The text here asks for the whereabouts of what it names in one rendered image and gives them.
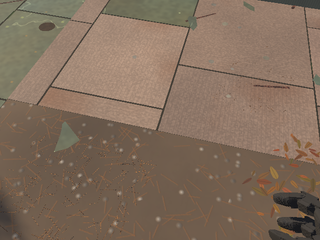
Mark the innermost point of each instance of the robot right hand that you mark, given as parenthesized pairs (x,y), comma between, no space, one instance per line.
(304,202)

